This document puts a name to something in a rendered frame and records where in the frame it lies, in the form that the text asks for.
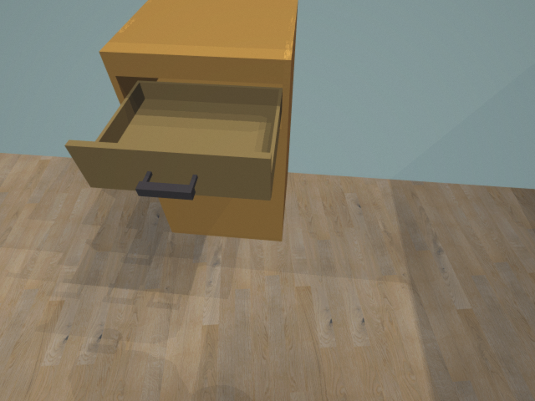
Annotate drawer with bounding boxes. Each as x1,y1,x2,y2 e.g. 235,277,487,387
65,80,283,201

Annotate handle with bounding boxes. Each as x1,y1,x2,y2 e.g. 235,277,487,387
135,171,198,200

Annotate cabinet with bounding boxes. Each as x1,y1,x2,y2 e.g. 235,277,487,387
99,0,298,241

